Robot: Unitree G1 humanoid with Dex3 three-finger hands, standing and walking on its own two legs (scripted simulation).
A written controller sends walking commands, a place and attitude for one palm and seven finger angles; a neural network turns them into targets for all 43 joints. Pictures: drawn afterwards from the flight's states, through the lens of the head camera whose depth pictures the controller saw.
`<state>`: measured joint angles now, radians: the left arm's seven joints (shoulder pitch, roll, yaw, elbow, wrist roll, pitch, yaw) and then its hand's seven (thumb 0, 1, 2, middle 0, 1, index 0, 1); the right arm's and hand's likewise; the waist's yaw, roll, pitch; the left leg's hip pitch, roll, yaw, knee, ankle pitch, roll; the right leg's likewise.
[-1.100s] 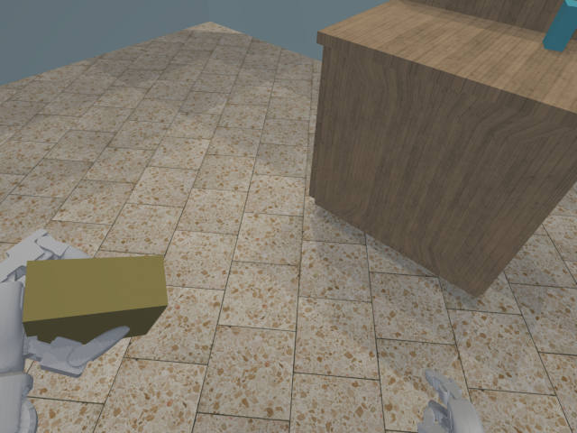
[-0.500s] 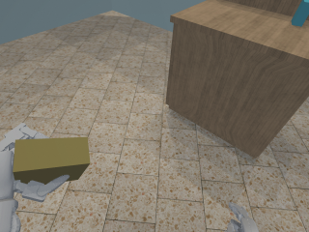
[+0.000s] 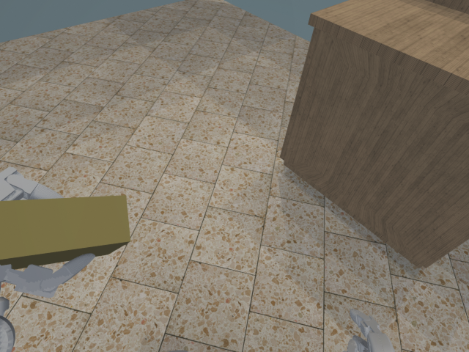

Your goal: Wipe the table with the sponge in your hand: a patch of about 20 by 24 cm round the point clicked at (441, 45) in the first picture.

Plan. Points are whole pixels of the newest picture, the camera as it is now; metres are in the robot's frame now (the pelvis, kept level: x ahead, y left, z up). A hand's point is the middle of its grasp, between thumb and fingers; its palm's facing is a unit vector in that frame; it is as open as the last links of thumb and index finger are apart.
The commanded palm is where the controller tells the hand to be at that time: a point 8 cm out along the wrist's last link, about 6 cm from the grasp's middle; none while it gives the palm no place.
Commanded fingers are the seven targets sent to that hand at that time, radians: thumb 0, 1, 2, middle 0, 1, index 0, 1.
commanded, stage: walk to a spot facing it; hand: left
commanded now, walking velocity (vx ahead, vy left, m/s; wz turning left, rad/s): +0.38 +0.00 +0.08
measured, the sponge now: (82, 231) +0.22 +0.21 +0.16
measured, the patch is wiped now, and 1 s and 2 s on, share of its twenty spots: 0.00 0.00 0.00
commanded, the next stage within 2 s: none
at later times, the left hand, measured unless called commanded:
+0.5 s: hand (147, 151) +0.35 +0.16 +0.18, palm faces +0.44 -0.77 -0.47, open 9.8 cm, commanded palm +0.28 +0.21 +0.20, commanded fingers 0.00 0.10 1.30 -1.20 -1.60 -1.20 -1.60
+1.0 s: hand (137, 88) +0.47 +0.21 +0.20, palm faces +0.57 -0.70 -0.43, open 9.8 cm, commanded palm +0.38 +0.24 +0.20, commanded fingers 0.00 0.10 1.30 -1.20 -1.60 -1.20 -1.60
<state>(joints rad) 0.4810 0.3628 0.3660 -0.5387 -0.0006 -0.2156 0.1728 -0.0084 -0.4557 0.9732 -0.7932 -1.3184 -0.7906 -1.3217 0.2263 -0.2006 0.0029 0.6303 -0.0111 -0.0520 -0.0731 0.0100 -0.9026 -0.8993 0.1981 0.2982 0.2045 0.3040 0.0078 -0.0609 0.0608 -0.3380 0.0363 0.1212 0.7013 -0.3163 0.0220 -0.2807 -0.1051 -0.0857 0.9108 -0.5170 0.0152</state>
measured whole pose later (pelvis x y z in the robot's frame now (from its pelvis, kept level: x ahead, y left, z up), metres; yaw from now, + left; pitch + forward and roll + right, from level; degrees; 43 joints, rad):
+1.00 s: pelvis +0.29 -0.07 +0.00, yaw +14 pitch -3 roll +2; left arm 0.36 0.41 0.37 -0.51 0.00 -0.19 0.15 -0.01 -0.46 0.98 -0.79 -1.32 -0.79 -1.32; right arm 0.15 -0.13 0.02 0.58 0.01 -0.05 -0.04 0.01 -0.91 -0.90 0.20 0.30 0.20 0.30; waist -0.03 -0.04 0.10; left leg -0.34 0.03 0.14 0.63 -0.24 0.04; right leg -0.47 -0.09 -0.07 1.28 -0.52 0.03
